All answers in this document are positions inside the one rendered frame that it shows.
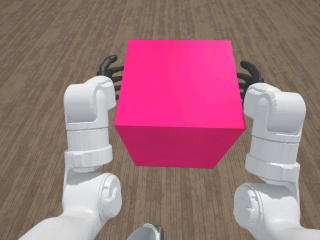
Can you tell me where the carton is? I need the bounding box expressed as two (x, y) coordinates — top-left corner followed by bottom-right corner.
(114, 40), (247, 169)

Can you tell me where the robot right hand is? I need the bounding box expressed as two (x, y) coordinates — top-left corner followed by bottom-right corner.
(236, 60), (264, 109)

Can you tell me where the left robot upper arm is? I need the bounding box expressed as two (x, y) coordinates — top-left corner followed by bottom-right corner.
(18, 172), (122, 240)

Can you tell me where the robot left foot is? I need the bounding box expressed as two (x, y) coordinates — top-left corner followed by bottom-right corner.
(154, 225), (164, 240)

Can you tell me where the right robot upper arm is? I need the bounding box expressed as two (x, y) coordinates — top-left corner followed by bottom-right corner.
(233, 182), (320, 240)

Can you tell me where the right robot forearm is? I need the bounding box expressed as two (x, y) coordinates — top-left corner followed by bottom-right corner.
(243, 82), (306, 220)

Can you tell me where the robot left hand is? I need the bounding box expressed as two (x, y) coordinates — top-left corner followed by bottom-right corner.
(97, 54), (124, 100)

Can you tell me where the left robot forearm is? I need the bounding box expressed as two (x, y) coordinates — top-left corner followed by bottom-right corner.
(62, 75), (116, 210)

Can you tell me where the left robot shin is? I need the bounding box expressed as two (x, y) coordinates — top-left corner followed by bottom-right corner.
(143, 223), (157, 231)

